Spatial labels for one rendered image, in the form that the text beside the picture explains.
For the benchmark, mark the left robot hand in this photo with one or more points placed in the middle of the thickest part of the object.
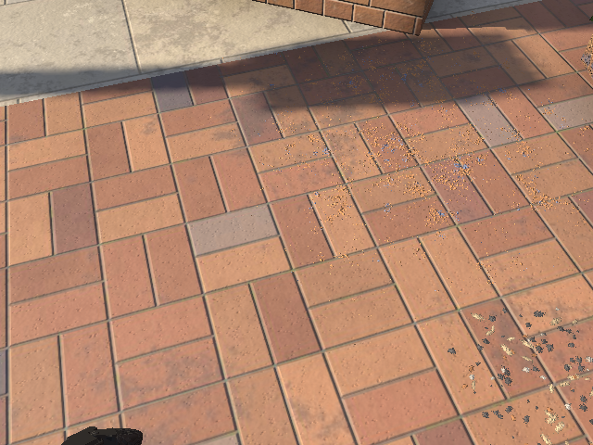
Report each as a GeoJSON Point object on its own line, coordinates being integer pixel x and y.
{"type": "Point", "coordinates": [110, 436]}

